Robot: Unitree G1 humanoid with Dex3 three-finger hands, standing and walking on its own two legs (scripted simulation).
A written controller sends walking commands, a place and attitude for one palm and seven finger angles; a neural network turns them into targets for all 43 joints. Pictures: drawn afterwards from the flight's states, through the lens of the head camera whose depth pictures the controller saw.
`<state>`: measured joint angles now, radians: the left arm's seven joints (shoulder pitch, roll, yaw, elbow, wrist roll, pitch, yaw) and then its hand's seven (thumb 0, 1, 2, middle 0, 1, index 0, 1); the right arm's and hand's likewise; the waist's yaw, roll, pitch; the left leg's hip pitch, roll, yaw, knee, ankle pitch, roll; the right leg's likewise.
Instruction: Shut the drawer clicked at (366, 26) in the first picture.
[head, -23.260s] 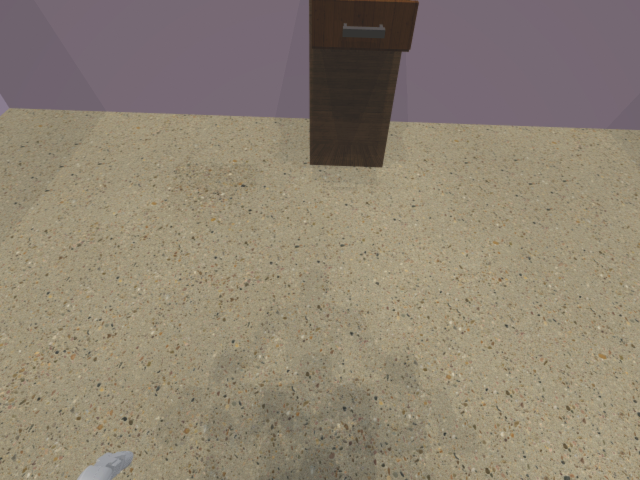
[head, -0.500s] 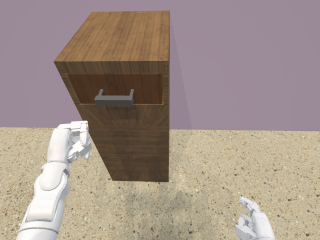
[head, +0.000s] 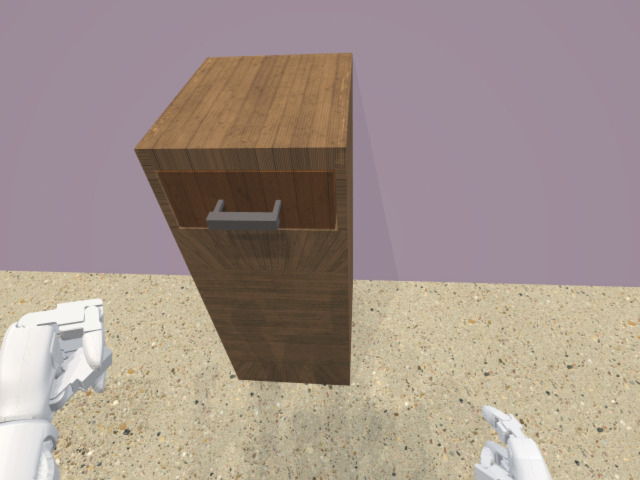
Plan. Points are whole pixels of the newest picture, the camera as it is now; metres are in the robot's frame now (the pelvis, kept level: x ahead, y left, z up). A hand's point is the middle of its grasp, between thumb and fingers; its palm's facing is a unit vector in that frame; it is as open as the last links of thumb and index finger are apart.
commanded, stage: draw the hand back to the body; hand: left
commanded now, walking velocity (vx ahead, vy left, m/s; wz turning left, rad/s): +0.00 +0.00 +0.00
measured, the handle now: (246, 213) +0.56 +0.21 +0.01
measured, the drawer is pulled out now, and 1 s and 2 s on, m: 0.00 0.00 0.00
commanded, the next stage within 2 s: step back with the hand held close in 0.22 s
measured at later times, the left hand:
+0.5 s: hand (80, 346) +0.19 +0.24 +0.17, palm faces +0.37 -0.81 -0.45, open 3.2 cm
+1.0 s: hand (4, 445) +0.10 +0.27 +0.15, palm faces +0.35 -0.79 -0.51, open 3.2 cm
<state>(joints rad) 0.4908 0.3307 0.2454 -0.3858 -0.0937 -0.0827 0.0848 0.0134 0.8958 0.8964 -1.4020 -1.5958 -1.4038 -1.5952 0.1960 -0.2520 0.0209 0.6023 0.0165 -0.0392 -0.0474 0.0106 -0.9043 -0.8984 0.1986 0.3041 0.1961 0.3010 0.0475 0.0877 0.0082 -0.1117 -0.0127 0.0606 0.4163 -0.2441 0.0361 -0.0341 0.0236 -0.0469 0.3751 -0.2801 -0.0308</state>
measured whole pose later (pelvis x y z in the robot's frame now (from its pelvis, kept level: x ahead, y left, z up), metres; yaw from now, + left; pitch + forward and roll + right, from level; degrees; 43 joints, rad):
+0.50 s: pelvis -0.01 +0.00 +0.00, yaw +0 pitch -2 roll -1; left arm 0.53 0.37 0.35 -0.47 -0.07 -0.16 0.10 0.01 0.89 0.90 -1.40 -1.60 -1.41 -1.60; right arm 0.18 -0.24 0.01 0.57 0.01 -0.02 -0.05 0.01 -0.90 -0.90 0.20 0.30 0.20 0.30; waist 0.02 0.07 0.01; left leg -0.19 0.00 0.06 0.46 -0.25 0.04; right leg -0.10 0.03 -0.05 0.40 -0.27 -0.03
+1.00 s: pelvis -0.08 +0.03 -0.01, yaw +0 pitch +0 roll -1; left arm 0.63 0.38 0.38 -0.57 -0.03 -0.21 0.12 0.01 0.89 0.90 -1.40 -1.60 -1.41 -1.59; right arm 0.19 -0.22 0.00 0.52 0.01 -0.05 -0.07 0.01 -0.90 -0.90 0.20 0.30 0.20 0.30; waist 0.01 0.05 0.05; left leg -0.38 -0.03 0.08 0.55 -0.18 0.09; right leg -0.32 0.00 -0.04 0.55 -0.23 0.01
